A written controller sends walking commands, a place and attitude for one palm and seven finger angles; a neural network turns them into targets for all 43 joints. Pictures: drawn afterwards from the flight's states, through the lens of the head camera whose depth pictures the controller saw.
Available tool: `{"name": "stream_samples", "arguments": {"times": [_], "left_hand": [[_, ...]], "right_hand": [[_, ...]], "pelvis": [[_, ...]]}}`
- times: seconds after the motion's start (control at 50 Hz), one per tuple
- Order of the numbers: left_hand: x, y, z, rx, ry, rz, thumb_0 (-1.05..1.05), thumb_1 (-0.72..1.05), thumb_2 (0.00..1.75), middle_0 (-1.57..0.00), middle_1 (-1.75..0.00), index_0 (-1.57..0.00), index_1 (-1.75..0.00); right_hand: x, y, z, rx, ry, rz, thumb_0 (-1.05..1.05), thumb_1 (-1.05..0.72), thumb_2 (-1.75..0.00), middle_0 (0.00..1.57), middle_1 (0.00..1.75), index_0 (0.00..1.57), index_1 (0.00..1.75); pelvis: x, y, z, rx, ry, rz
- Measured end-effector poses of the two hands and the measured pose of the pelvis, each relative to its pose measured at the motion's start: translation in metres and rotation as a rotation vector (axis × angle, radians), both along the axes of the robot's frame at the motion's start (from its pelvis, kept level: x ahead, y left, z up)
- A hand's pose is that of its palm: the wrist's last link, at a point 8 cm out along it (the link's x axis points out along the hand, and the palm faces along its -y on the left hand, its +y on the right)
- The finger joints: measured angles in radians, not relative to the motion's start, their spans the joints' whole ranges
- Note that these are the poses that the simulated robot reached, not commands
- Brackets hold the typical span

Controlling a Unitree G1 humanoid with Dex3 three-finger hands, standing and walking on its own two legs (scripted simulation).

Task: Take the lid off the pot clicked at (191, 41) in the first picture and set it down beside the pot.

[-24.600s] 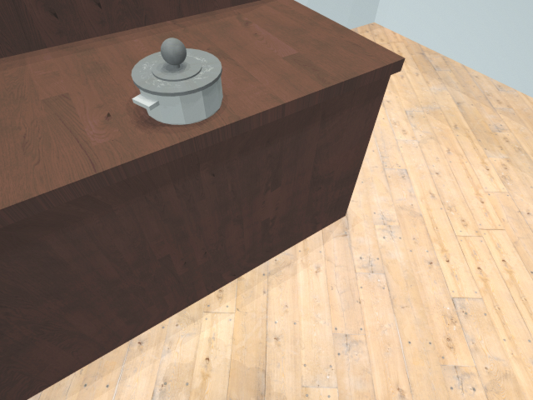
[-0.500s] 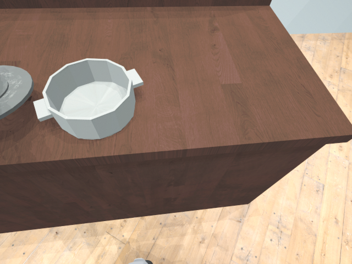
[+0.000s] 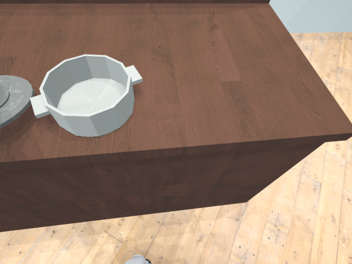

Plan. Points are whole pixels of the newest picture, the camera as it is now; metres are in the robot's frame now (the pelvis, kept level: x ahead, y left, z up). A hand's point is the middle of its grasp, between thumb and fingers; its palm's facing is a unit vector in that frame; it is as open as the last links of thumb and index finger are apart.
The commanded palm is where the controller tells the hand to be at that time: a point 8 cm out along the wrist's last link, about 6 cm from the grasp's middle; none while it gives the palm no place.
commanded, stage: lower the lid onto the table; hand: left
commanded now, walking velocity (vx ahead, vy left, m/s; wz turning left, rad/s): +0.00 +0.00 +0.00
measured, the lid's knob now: out of the picture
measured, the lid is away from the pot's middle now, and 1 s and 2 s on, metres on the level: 0.22 0.22 0.22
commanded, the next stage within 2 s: open the fingers wide in 0.44 s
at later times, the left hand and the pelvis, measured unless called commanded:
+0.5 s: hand out of the picture +0.44 +0.39 +0.12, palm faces -0.44 -0.25 -0.86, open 8.0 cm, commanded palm +0.50 +0.39 +0.19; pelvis -0.01 +0.01 -0.01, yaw -1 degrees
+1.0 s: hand out of the picture +0.41 +0.39 +0.11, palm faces -0.42 -0.15 -0.90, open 8.0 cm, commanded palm +0.46 +0.38 +0.19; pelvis -0.02 +0.01 -0.01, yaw +0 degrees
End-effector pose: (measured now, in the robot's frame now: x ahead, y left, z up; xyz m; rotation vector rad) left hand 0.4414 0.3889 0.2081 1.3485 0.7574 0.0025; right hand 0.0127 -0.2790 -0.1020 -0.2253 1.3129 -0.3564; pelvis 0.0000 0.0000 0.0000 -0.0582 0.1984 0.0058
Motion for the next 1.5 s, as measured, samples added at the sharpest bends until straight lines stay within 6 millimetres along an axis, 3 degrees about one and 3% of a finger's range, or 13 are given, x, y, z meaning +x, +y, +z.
{"name": "stream_samples", "arguments": {"times": [0.22, 0.6, 0.94, 1.06, 1.5], "left_hand": [[0.001, -0.002, -0.015, -0.006, 0.019, -0.026, 0.00, 0.18, 0.82, -0.66, -0.95, -0.63, -0.94], [0.004, 0.000, -0.031, 0.021, -0.007, -0.083, 0.00, 0.17, 0.82, -0.68, -0.97, -0.65, -0.96], [-0.024, -0.001, -0.038, 0.039, -0.037, -0.164, 0.00, 0.22, 0.79, -0.63, -0.96, -0.60, -0.96], [-0.024, -0.003, -0.036, 0.042, -0.041, -0.177, 0.00, 0.22, 0.80, -0.61, -0.93, -0.58, -0.93], [-0.019, -0.002, -0.021, 0.039, -0.092, -0.163, 0.00, -0.02, 0.77, -0.43, -0.79, -0.43, -0.79]], "right_hand": [[-0.003, 0.002, -0.002, -0.015, -0.004, 0.000, 0.00, -0.90, -0.90, 0.21, 0.30, 0.20, 0.30], [-0.025, 0.010, -0.007, -0.013, 0.050, -0.039, 0.00, -0.90, -0.90, 0.21, 0.30, 0.20, 0.30], [0.021, 0.013, -0.011, -0.009, -0.032, 0.034, 0.00, -0.90, -0.90, 0.21, 0.30, 0.20, 0.30], [0.027, 0.012, -0.009, -0.023, -0.051, 0.051, 0.00, -0.90, -0.90, 0.21, 0.30, 0.20, 0.30], [-0.003, 0.016, -0.015, 0.014, 0.026, -0.013, 0.00, -0.90, -0.90, 0.21, 0.30, 0.20, 0.30]], "pelvis": [[-0.003, 0.003, -0.003, -0.004, 0.009, -0.003], [-0.006, 0.009, -0.010, -0.009, 0.042, -0.015], [-0.016, 0.008, -0.011, -0.017, 0.020, 0.004], [-0.018, 0.008, -0.011, -0.017, 0.015, 0.007], [-0.016, 0.010, -0.011, -0.012, 0.019, -0.006]]}}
